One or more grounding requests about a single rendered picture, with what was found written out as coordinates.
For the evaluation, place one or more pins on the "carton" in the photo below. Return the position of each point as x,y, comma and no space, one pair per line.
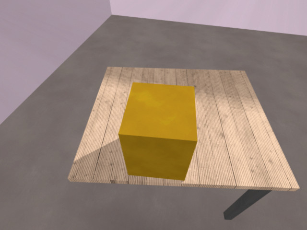
158,132

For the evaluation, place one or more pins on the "table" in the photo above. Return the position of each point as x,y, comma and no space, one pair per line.
236,145

